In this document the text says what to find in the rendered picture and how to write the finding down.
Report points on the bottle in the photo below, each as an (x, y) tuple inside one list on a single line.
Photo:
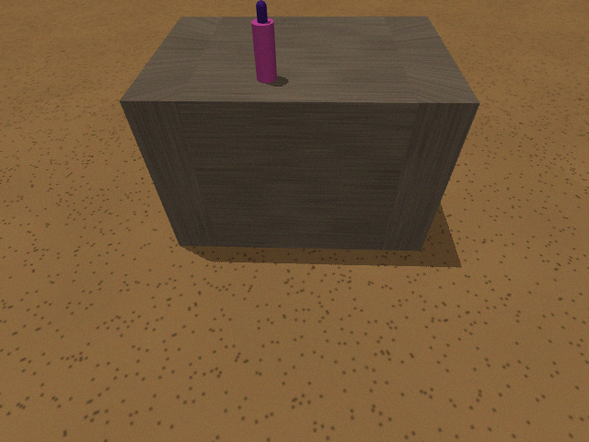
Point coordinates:
[(264, 45)]

